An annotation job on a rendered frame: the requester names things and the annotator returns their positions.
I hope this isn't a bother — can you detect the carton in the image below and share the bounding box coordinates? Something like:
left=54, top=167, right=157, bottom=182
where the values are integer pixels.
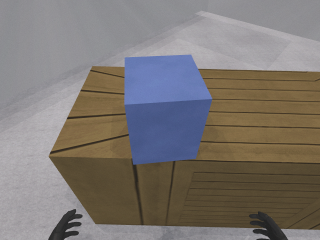
left=124, top=54, right=212, bottom=165

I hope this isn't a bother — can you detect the robot left hand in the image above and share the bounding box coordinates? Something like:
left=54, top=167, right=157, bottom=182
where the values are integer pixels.
left=48, top=209, right=83, bottom=240

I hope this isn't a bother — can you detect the robot right hand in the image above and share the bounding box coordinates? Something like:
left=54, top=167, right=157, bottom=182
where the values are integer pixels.
left=249, top=211, right=288, bottom=240

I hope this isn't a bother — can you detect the pedestal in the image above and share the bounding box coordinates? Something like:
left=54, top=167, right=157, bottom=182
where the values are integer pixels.
left=48, top=66, right=320, bottom=230

